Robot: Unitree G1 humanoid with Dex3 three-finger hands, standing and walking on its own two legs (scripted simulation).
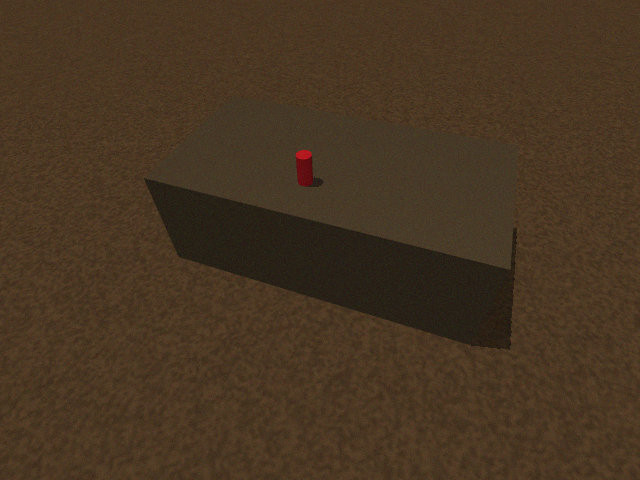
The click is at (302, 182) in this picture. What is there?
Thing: slim round
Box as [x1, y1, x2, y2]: [296, 150, 312, 185]
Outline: 301,150 296,153 298,183 301,185 309,185 312,182 311,153 307,150
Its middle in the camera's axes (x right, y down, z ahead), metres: -0.06 -0.25 +1.29
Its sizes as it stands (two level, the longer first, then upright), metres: 0.052 0.052 0.109
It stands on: a support 0.42 m high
